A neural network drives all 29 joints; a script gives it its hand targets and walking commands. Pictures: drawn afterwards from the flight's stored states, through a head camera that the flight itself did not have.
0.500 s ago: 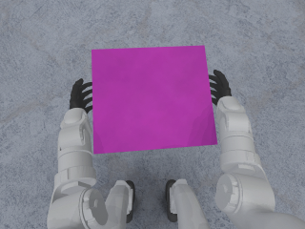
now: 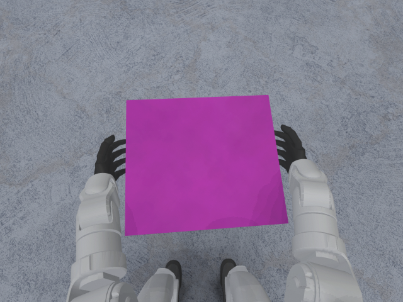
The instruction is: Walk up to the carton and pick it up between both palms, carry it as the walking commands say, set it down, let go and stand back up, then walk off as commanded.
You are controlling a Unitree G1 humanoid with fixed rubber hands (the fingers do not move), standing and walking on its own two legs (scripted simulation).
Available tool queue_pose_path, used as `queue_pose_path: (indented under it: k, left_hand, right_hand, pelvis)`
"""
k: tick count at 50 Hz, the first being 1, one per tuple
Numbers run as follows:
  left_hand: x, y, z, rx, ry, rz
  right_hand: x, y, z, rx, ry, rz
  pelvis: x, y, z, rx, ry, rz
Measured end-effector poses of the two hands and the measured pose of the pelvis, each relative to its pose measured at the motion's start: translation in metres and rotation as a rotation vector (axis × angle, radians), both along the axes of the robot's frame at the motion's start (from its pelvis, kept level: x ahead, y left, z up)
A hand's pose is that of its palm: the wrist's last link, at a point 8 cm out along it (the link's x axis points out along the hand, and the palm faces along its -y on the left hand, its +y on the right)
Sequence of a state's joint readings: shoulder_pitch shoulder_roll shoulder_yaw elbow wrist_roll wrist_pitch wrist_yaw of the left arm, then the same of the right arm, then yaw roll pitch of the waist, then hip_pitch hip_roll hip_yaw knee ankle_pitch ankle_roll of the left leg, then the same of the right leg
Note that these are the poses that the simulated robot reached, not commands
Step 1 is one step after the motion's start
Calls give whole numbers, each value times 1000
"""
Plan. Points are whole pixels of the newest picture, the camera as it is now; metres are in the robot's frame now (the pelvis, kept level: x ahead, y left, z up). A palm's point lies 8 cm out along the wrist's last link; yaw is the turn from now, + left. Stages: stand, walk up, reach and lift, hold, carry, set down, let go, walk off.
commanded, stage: reach and lift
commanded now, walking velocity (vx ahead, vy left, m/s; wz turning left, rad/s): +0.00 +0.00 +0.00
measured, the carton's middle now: (200, 169) +0.38 +0.01 -0.12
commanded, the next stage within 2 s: none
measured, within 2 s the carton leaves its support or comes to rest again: neither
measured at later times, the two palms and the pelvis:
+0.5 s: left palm (89, 177) +0.32 +0.19 +0.03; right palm (310, 162) +0.35 -0.19 +0.03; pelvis +0.02 +0.00 +0.03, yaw -1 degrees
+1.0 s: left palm (69, 177) +0.31 +0.20 +0.08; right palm (323, 157) +0.33 -0.18 +0.09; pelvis +0.03 -0.01 +0.04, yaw +0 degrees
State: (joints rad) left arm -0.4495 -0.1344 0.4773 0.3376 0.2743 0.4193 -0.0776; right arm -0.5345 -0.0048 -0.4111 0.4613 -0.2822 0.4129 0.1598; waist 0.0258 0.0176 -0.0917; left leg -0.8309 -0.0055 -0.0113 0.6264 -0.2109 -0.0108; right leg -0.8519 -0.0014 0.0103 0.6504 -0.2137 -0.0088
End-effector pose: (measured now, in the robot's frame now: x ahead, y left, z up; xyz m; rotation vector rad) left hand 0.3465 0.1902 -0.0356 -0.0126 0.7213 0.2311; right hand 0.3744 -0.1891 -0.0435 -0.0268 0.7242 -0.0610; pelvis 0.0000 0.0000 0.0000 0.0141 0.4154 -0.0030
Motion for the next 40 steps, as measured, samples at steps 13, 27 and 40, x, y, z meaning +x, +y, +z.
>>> queue_pose_path:
  k: [13,27,40]
  left_hand:
    - [-14,2,38,6,-35,11]
    - [-27,1,74,19,-54,1]
    - [-35,3,104,28,-84,11]
  right_hand:
    - [-15,4,39,0,-38,-15]
    - [-30,3,79,-14,-67,-20]
    - [-37,8,114,-22,-107,-26]
  pelvis:
    - [11,3,20,-5,-118,-8]
    - [18,2,33,-9,-283,-16]
    - [23,-4,38,-13,-409,-14]
